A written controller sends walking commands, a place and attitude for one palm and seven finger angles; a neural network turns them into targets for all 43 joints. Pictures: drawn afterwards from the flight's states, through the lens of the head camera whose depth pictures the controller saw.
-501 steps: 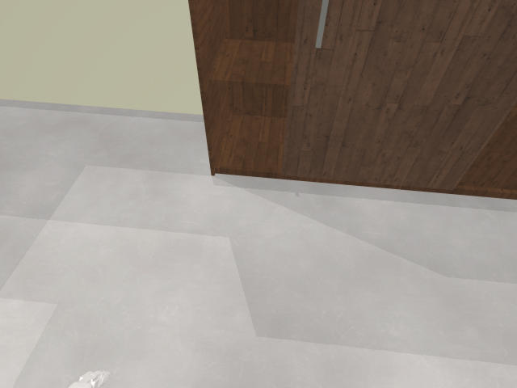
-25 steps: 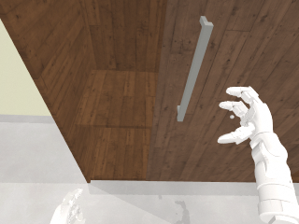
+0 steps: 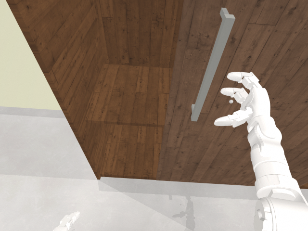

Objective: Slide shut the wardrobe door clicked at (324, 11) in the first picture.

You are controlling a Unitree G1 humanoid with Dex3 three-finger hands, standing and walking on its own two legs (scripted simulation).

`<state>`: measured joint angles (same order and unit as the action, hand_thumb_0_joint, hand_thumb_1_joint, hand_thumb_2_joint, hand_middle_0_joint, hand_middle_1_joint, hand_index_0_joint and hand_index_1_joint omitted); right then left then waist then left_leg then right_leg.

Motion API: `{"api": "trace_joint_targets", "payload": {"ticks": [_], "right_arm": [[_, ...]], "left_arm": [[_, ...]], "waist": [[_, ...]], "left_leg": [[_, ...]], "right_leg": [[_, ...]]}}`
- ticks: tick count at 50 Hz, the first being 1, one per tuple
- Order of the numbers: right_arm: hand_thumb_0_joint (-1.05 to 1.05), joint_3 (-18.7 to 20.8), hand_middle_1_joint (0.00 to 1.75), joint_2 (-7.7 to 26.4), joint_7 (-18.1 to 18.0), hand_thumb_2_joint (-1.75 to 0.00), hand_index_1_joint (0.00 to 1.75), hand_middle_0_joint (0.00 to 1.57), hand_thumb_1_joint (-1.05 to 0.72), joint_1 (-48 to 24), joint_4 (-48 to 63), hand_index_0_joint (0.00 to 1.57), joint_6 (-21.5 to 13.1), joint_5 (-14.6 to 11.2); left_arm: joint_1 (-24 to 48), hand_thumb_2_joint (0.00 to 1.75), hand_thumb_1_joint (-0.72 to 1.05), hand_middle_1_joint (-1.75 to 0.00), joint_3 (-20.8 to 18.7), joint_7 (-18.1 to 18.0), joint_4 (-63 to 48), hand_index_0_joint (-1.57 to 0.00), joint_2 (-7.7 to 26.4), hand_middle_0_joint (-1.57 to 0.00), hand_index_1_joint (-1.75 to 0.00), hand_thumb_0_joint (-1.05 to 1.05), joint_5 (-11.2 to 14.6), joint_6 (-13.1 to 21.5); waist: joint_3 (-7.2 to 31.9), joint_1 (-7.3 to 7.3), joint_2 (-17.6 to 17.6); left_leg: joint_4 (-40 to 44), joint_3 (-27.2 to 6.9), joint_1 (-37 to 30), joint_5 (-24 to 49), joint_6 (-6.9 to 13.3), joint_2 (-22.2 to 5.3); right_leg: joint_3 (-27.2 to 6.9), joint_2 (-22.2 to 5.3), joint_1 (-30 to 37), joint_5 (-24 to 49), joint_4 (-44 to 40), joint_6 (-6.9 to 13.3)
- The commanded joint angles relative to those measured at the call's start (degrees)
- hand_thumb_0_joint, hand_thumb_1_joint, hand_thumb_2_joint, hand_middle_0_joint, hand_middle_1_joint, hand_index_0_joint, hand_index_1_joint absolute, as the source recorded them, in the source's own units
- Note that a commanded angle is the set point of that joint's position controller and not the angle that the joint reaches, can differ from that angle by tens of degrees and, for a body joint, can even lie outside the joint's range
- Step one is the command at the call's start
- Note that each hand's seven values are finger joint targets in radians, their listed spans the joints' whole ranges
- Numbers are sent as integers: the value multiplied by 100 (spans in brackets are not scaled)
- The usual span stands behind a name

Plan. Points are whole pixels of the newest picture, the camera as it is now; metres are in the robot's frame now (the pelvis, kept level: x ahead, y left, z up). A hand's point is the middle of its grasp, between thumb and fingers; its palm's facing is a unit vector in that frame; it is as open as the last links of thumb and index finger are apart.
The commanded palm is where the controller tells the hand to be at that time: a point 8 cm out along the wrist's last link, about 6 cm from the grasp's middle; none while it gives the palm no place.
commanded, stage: move the hooked fingers beside the handle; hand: right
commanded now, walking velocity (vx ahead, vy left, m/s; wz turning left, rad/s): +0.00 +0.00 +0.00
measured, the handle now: (206, 75) +0.49 -0.08 +0.16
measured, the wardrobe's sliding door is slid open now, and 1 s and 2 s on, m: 0.37 0.36 0.36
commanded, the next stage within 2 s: feel for the door with the fingertips in 0.84 s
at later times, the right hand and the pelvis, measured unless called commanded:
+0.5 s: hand (227, 101) +0.44 -0.14 +0.12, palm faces -0.05 +1.00 -0.02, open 14.0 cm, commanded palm +0.42 -0.19 +0.12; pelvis +0.00 -0.01 +0.00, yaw +1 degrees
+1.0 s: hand (219, 99) +0.44 -0.12 +0.12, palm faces -0.05 +1.00 -0.03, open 14.0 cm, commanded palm +0.41 -0.17 +0.12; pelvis +0.01 -0.01 +0.00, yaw +1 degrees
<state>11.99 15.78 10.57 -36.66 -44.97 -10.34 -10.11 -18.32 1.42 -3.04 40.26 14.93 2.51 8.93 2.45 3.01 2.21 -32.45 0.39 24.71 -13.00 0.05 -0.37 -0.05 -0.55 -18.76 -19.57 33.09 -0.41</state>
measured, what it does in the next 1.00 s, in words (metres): stands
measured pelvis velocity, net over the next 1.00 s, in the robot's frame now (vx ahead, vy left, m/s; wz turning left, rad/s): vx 0.01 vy -0.01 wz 0.01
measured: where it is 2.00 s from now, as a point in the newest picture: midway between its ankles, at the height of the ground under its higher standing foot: outside the picture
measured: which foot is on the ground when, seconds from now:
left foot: down 0.00-1.00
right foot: down 0.00-1.00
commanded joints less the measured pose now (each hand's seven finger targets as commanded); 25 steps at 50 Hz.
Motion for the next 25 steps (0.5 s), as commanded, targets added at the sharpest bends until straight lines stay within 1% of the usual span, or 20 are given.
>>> {"api": "trace_joint_targets", "payload": {"ticks": [1, 3, 5, 6, 7, 8, 9, 10, 11, 12, 14, 15, 16, 17, 18, 19, 21, 22, 23, 25], "right_arm": [[0, 103, 120, 858, -103, -30, 120, 30, 50, -2958, 704, 30, -474, -22], [0, 288, 120, 1050, -196, -30, 120, 30, 50, -3109, 531, 30, -553, 49], [0, 652, 120, 1418, -266, -30, 120, 30, 50, -2865, 462, 30, -650, 116], [0, 626, 120, 1465, -268, -30, 120, 30, 50, -2973, 571, 30, -708, 152], [0, 556, 120, 1378, -258, -30, 120, 30, 50, -3015, 633, 30, -757, 177], [0, 472, 120, 1290, -235, -30, 120, 30, 50, -3041, 734, 30, -796, 184], [0, 487, 120, 1292, -238, -30, 120, 30, 50, -2952, 750, 30, -808, 187], [0, 444, 120, 1166, -221, -30, 120, 30, 50, -2824, 742, 30, -783, 136], [0, 563, 120, 1292, -224, -30, 120, 30, 50, -2793, 782, 30, -773, 110], [0, 456, 120, 1154, -199, -30, 120, 30, 50, -2749, 843, 30, -755, 82], [0, 323, 120, 996, -183, -30, 120, 30, 50, -2760, 778, 30, -726, 67], [0, 352, 120, 1017, -182, -30, 120, 30, 50, -2808, 853, 30, -733, 43], [0, 439, 120, 1126, -182, -30, 120, 30, 50, -2694, 861, 30, -735, 58], [0, 414, 120, 1084, -180, -30, 120, 30, 50, -2702, 993, 30, -744, 57], [0, 370, 120, 1023, -166, -30, 120, 30, 50, -2624, 1033, 30, -739, 49], [0, 458, 120, 1175, -188, -30, 120, 30, 50, -2598, 1001, 30, -735, 81], [0, 176, 120, 901, -177, -30, 120, 30, 50, -2875, 981, 30, -710, 87], [0, 211, 120, 961, -204, -30, 120, 30, 50, -3007, 988, 30, -722, 89], [0, 171, 120, 897, -217, -30, 120, 30, 50, -3062, 1026, 30, -731, 80], [0, 207, 120, 909, -247, -30, 120, 30, 50, -2989, 1014, 30, -727, 67]], "left_arm": [[-138, 90, 90, -30, -256, 28, -546, -20, 713, -20, -30, 0, -6, 173], [-224, 90, 90, -30, -268, 49, -519, -20, 729, -20, -30, 0, -37, 149], [-289, 90, 90, -30, -279, 74, -569, -20, 746, -20, -30, 0, -74, 93], [-286, 90, 90, -30, -268, 82, -589, -20, 739, -20, -30, 0, -73, 66], [-296, 90, 90, -30, -279, 91, -621, -20, 717, -20, -30, 0, -72, 53], [-284, 90, 90, -30, -291, 97, -640, -20, 700, -20, -30, 0, -64, 46], [-318, 90, 90, -30, -303, 109, -638, -20, 711, -20, -30, 0, -71, 30], [-304, 90, 90, -30, -306, 118, -670, -20, 697, -20, -30, 0, -62, 28], [-316, 90, 90, -30, -314, 117, -663, -20, 714, -20, -30, 0, -60, 20], [-310, 90, 90, -30, -306, 120, -686, -20, 712, -20, -30, 0, -58, 15], [-293, 90, 90, -30, -310, 120, -680, -20, 716, -20, -30, 0, -48, 14], [-315, 90, 90, -30, -321, 120, -672, -20, 730, -20, -30, 0, -52, 18], [-313, 90, 90, -30, -329, 115, -669, -20, 731, -20, -30, 0, -45, 10], [-315, 90, 90, -30, -325, 123, -694, -20, 721, -20, -30, 0, -59, 13], [-277, 90, 90, -30, -322, 120, -716, -20, 700, -20, -30, 0, -49, 15], [-299, 90, 90, -30, -326, 119, -696, -20, 733, -20, -30, 0, -52, -3], [-254, 90, 90, -30, -284, 113, -689, -20, 695, -20, -30, 0, -25, -3], [-273, 90, 90, -30, -302, 100, -656, -20, 706, -20, -30, 0, -26, -2], [-263, 90, 90, -30, -309, 100, -675, -20, 698, -20, -30, 0, -32, 15], [-274, 90, 90, -30, -313, 96, -661, -20, 699, -20, -30, 0, -39, 21]], "waist": [[1560, 161, -380], [1660, 130, -335], [1984, -15, -386], [2045, 8, -354], [2060, 24, -363], [2073, 40, -170], [2144, 6, -213], [2129, 14, -218], [2103, -4, -231], [2103, 10, -250], [1882, 64, -345], [1887, 94, -425], [1921, 37, -346], [2014, 40, -305], [1968, 24, -211], [1931, 20, -290], [1670, 137, -114], [1678, 152, -197], [1781, 150, -109], [1924, 135, -193]], "left_leg": [[246, 53, -1118, 1187, 77, 52], [196, 39, -1108, 1148, 90, 53], [105, -15, -1418, 1375, 92, 41], [75, -27, -1487, 1514, 90, 37], [50, -10, -1472, 1571, 88, 45], [43, -2, -1408, 1595, 97, 48], [31, 12, -1443, 1648, 115, 60], [50, 13, -1442, 1669, 106, 66], [54, 17, -1458, 1702, 111, 70], [53, 29, -1446, 1723, 114, 78], [117, 59, -1274, 1531, 108, 91], [122, 57, -1261, 1487, 99, 96], [122, 34, -1298, 1476, 105, 93], [106, 46, -1336, 1538, 108, 91], [103, 50, -1307, 1544, 116, 88], [116, 51, -1299, 1486, 118, 88], [153, 79, -1042, 1232, 117, 89], [154, 83, -1011, 1175, 117, 97], [142, 72, -1011, 1165, 117, 95], [113, 90, -1050, 1228, 117, 105]], "right_leg": [[145, 103, -172, 1102, -373, 148], [134, 108, -217, 1083, -344, 152], [167, 115, -318, 1250, -306, 162], [180, 113, -327, 1329, -307, 161], [183, 102, -306, 1366, -308, 159], [195, 98, -231, 1404, -304, 147], [178, 87, -183, 1499, -299, 148], [192, 82, -182, 1488, -305, 149], [192, 73, -190, 1513, -310, 145], [194, 72, -160, 1536, -325, 146], [191, 49, -190, 1390, -345, 153], [169, 46, -190, 1340, -350, 161], [193, 48, -194, 1329, -349, 161], [190, 54, -137, 1383, -353, 160], [194, 47, -121, 1407, -353, 153], [182, 42, -148, 1381, -341, 158], [158, 39, -153, 1156, -382, 145], [131, 36, -137, 1128, -372, 148], [132, 44, -68, 1133, -357, 145], [108, 37, 4, 1239, -326, 141]]}}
